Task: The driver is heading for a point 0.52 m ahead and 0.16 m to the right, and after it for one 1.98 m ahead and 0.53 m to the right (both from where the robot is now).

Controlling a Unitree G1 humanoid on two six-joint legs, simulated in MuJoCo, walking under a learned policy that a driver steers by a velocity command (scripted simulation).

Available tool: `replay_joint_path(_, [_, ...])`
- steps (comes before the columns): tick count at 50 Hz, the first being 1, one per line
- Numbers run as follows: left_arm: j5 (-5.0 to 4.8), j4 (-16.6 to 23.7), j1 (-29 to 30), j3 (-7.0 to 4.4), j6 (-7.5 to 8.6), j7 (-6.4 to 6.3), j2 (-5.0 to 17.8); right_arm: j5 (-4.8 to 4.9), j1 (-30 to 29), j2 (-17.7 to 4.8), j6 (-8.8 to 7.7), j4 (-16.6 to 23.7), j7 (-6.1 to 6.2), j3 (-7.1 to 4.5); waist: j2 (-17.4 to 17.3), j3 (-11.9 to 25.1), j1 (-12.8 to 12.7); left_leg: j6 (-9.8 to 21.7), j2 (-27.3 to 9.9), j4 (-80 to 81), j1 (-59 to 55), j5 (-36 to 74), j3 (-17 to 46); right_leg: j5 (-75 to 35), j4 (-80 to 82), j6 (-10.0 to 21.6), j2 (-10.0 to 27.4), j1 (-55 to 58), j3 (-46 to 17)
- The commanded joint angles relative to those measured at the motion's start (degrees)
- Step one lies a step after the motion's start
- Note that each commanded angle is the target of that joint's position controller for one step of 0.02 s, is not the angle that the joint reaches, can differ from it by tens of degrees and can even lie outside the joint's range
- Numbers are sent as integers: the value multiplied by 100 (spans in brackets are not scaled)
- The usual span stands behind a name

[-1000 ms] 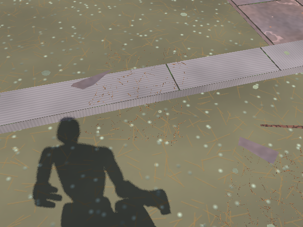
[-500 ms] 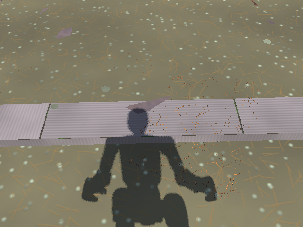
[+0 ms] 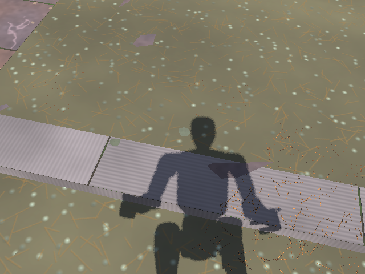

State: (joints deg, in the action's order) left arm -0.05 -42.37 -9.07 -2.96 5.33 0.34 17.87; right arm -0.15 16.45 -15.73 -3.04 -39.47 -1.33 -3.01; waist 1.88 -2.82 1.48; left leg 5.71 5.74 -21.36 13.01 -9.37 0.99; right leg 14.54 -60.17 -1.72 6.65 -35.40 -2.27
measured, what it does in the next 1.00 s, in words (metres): walks ahead, turning right: right foot, then left foot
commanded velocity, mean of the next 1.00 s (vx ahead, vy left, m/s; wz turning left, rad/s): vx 0.50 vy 0.00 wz -0.40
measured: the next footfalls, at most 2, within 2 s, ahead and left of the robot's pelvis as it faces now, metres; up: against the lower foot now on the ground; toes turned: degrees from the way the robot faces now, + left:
right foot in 0.34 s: +0.36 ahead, -0.17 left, +0.00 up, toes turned -9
left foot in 0.64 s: +0.58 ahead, +0.02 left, +0.00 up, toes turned -26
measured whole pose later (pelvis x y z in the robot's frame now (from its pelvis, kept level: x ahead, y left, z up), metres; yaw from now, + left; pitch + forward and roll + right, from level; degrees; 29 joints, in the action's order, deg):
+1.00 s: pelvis +0.55 -0.13 -0.01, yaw -30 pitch +3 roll +1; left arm -1.2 -33.7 -11.1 -2.1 0.4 0.2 16.2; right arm -0.2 21.6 -15.2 -3.4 -46.3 1.3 -3.5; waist 2.4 0.6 2.5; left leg -1.7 -2.2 -20.6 4.7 -18.7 -3.0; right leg 27.9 -83.5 -2.2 1.0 -46.6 -1.6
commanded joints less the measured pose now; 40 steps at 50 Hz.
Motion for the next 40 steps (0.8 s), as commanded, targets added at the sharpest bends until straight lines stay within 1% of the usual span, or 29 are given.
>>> replay_joint_path(1, [1, 193, -155, -73, -71, -9, 348, -18, -154, -865, -182, 272, 73, -211, -452, 351, -113, 936, -1584, 1141, -306, 1773, 935, -985, 593, -94, 194, -235, -37])
replay_joint_path(4, [-64, 238, 246, -36, -39, 61, 277, -28, -70, -866, -202, 111, 104, -182, -479, 149, 87, 637, -1417, 1306, -393, 1342, 400, -2132, 1635, 1, 66, -150, 37])
replay_joint_path(6, [-109, 334, 576, -4, -17, 115, 221, -24, 61, -941, -223, -26, 112, -194, -469, 0, 245, 563, -1517, 1427, -550, 1105, 253, -2485, 2126, 71, -43, -96, 98])
replay_joint_path(8, [-138, 435, 809, 4, -6, 179, 225, -22, 199, -969, -211, -181, 109, -209, -408, -133, 350, 540, -1677, 1407, -973, 1138, 132, -2439, 2454, 162, -141, -265, 59])
replay_joint_path(11, [-129, 605, 1053, 18, 10, 296, 208, 6, 315, -986, -127, -355, 125, -234, -383, -226, 413, 474, -1910, 1116, -1755, 1688, -7, -1881, 2756, 340, -271, -633, 91])
replay_joint_path(12, [-117, 657, 1065, 17, 18, 336, 212, 21, 318, -1006, -89, -387, 144, -245, -410, -193, 382, 425, -1969, 938, -1963, 2118, -55, -1603, 2810, 414, -332, -646, 165])
replay_joint_path(14, [-80, 680, 807, -35, 6, 373, 327, 23, 177, -1134, -17, -356, 209, -282, -599, 119, 169, 273, -1951, 288, -2154, 4004, -243, -982, 2828, 609, -632, -109, 491])
replay_joint_path(15, [-64, 622, 424, -115, -19, 358, 480, 20, 118, -1207, 32, -323, 254, -298, -736, 438, -55, 186, -1890, -329, -2183, 5101, -342, -702, 2778, 727, -856, 443, 678])
replay_joint_path(16, [-62, 456, -342, -254, -30, 317, 722, 22, 23, -1200, 90, -280, 305, -281, -668, 889, -493, 28, -1707, -1403, -1895, 5569, -557, -893, 3021, 909, -1087, 1515, 777])
replay_joint_path(17, [-62, 325, -1239, -396, -61, 241, 1092, -37, 61, -1092, 65, -168, 365, -211, -317, 1488, -898, -192, -1556, -2947, -657, 4310, -644, -1311, 3007, 1255, -509, 3278, -159])
replay_joint_path(18, [-86, 315, -1566, -522, -57, 206, 1636, -160, 729, -378, -96, 56, 246, 29, 1183, 2203, -480, -647, -343, -5199, 2011, -487, -482, -577, 3214, 2428, 991, 5581, -3229])
replay_joint_path(19, [-137, 314, -1706, -389, -63, 183, 1112, -69, 374, -668, -303, -14, 142, 14, 844, 2645, -801, -619, -162, -5897, 2882, -2206, 524, 15, 3987, 2541, 1200, 6120, -4427])
replay_joint_path(20, [-100, 346, -1458, -322, -76, 142, 917, 161, -186, -955, -448, 200, 53, -56, 536, 1807, -880, -517, -532, -5832, 3336, -1764, 665, 14, 4148, 2210, 1019, 5568, -3535])
replay_joint_path(21, [-79, 431, -1119, -298, -88, 115, 841, 156, -491, -901, -521, 299, 50, -16, -6, 1286, -726, -474, -780, -5382, 3246, -1366, 571, -348, 4212, 2029, 803, 4749, -2922])
replay_joint_path(22, [-79, 498, -797, -261, -105, 107, 732, 20, -643, -889, -529, 326, 80, -40, -336, 809, -502, -526, -935, -4820, 3016, -1177, 484, -980, 4338, 1923, 614, 3907, -2494])
replay_joint_path(23, [-22, 579, -613, -213, -109, 84, 628, -52, -583, -909, -477, 343, 102, -79, -232, 660, -291, -584, -1049, -4541, 2614, -1053, 485, -1464, 4482, 1904, 465, 3327, -2212])
replay_joint_path(24, [-15, 653, -475, -209, -120, 70, 620, -70, -457, -850, -413, 349, 105, -78, -88, 578, -150, -670, -1064, -4331, 2393, -1038, 451, -1704, 4607, 1935, 363, 2958, -2102])
replay_joint_path(26, [-45, 662, -391, -237, -119, 23, 705, -97, -289, -695, -299, 312, 134, -37, 29, 494, -19, -874, -1070, -3816, 2160, -947, 283, -2191, 4712, 1960, 228, 2373, -1701])
replay_joint_path(28, [-77, 632, -430, -288, -137, -42, 859, -114, -604, -536, -252, 407, 159, 31, 90, 369, -84, -1036, -971, -3026, 1976, -345, 137, -2223, 4761, 1842, -1, 1917, -1322])
replay_joint_path(30, [-111, 584, -533, -302, -192, -85, 881, -92, -967, -406, -253, 441, 148, 87, 221, 379, -254, -1104, -790, -2176, 1584, 527, 80, -1802, 4654, 1604, -259, 1696, -1066])
replay_joint_path(31, [-125, 550, -658, -305, -222, -100, 874, -60, -1179, -405, -265, 477, 134, 93, 251, 389, -374, -1118, -705, -1818, 1439, 899, 86, -1582, 4599, 1522, -288, 1679, -1101])
replay_joint_path(33, [-121, 492, -878, -279, -311, -123, 795, 4, -1412, -407, -256, 541, 92, 95, 324, 473, -503, -1087, -588, -1603, 1467, 983, 137, -1386, 4314, 1434, -128, 2061, -1440])
replay_joint_path(34, [-173, 467, -1194, -223, -374, -126, 578, 13, -1619, -547, -269, 609, 80, 27, -15, 524, -633, -997, -462, -1414, 1584, 383, 110, -1482, 4113, 1350, -281, 2582, -1637])
replay_joint_path(35, [-204, 368, -1476, -195, -432, -124, 525, 28, -1946, -479, -307, 714, 74, 15, -48, 510, -710, -926, -302, -839, 1617, -36, 1, -1734, 3895, 1260, -319, 3090, -1879])
replay_joint_path(36, [-210, 333, -1428, -217, -485, -135, 659, 44, -2062, -462, -350, 760, 81, -12, 159, 494, -639, -930, -158, -294, 1580, -224, -61, -2147, 3660, 1205, -266, 3504, -2103])
replay_joint_path(37, [-199, 387, -1129, -245, -526, -162, 816, 62, -1704, -585, -401, 704, 85, -87, 475, 744, -344, -859, -175, 173, 952, -133, -15, -2740, 3306, 1116, -261, 3554, -2176])
replay_joint_path(38, [-149, 533, -762, -234, -530, -188, 804, 85, -873, -797, -426, 512, 112, -188, 714, 1234, 77, -641, -517, 496, -377, 389, 151, -3150, 2677, 920, -434, 3118, -1975])
replay_joint_path(39, [-16, 741, -486, -129, -458, -182, 472, -4, 346, -1221, -396, 322, 176, -320, 535, 2049, 610, -174, -1531, -114, -2473, 1328, 771, -2276, 1212, 629, -654, 1822, -1581])
replay_joint_path(40, [21, 897, -1228, 63, -296, -116, -142, -60, 835, -1695, -266, 36, 200, -451, -1449, 2485, 291, 914, -3180, -678, -4493, 3180, 2830, 1853, -275, 246, -1452, -726, -820])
